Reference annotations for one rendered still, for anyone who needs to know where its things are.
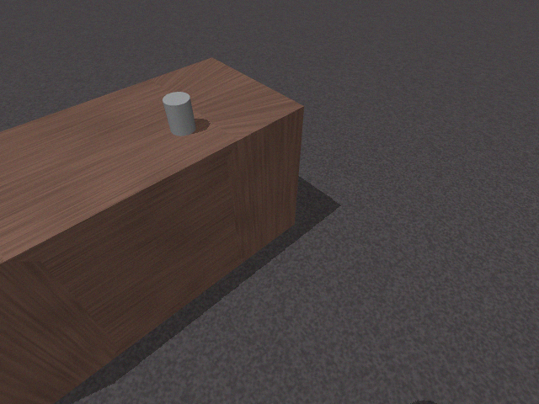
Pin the can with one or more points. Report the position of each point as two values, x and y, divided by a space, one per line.
179 112

